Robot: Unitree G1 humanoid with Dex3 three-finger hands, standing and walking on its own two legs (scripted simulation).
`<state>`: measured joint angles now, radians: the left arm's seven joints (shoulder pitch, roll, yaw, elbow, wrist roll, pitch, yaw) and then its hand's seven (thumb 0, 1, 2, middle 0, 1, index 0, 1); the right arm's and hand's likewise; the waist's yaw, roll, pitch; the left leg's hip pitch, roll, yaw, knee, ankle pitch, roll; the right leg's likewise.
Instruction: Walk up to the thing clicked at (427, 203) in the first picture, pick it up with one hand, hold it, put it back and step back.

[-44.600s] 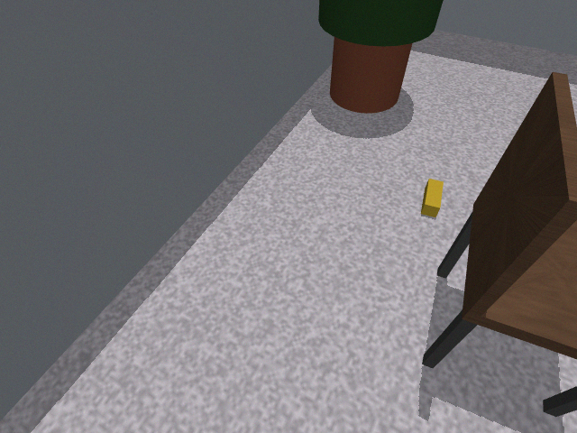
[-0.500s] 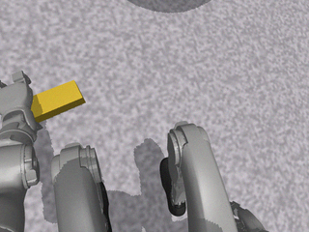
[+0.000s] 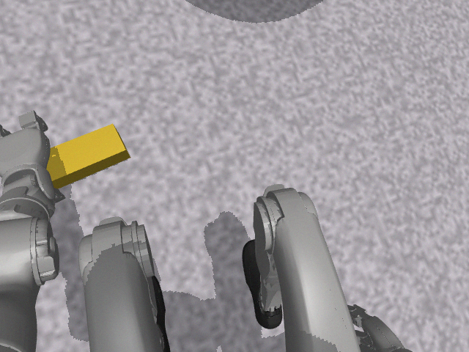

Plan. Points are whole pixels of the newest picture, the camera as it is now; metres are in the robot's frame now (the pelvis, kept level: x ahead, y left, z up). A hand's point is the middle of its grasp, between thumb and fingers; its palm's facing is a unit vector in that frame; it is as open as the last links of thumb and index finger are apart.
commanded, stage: rise first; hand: left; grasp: from above
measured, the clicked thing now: (84, 157) +0.48 +0.25 -0.29
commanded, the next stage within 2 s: approach in 0.66 s
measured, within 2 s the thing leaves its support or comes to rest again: neither
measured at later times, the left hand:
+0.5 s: hand (42, 168) +0.43 +0.29 -0.18, palm faces -0.41 -0.18 -0.89, open 14.2 cm
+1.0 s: hand (59, 158) +0.45 +0.26 -0.19, palm faces -0.41 -0.16 -0.90, open 14.2 cm
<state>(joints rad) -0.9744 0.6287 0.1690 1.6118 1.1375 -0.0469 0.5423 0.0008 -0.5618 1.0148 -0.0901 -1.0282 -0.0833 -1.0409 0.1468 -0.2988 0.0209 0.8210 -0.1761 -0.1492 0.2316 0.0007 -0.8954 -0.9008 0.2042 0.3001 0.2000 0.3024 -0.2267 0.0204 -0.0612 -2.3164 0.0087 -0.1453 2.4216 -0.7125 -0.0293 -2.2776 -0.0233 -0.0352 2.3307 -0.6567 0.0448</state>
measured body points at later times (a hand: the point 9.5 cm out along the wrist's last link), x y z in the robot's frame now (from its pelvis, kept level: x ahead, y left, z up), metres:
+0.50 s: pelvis +0.00 +0.00 +0.00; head +0.24 +0.05 +0.38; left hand +0.45 +0.29 -0.13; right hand +0.04 -0.27 -0.11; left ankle +0.07 +0.13 -0.29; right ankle +0.10 -0.13 -0.29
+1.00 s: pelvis +0.00 +0.00 -0.01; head +0.24 +0.06 +0.37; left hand +0.47 +0.27 -0.14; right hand +0.03 -0.27 -0.11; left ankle +0.07 +0.13 -0.29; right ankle +0.10 -0.13 -0.29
